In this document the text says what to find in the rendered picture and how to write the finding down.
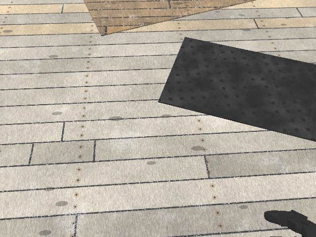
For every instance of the right robot hand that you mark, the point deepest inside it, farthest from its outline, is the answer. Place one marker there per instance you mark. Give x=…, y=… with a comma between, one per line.
x=293, y=220

